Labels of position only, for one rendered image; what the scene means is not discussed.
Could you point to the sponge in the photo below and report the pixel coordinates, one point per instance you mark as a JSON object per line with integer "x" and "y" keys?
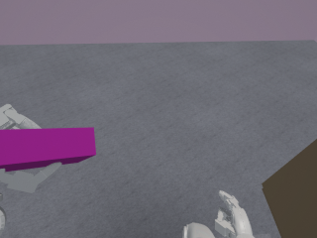
{"x": 23, "y": 149}

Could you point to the table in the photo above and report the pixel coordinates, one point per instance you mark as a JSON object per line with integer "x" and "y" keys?
{"x": 291, "y": 195}

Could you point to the right robot thigh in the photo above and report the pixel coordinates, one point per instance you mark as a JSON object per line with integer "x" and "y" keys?
{"x": 196, "y": 230}

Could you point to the left robot hand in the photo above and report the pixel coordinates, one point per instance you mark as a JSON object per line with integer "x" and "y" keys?
{"x": 20, "y": 180}

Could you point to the right robot hand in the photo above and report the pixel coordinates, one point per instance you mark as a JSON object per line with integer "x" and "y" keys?
{"x": 235, "y": 223}

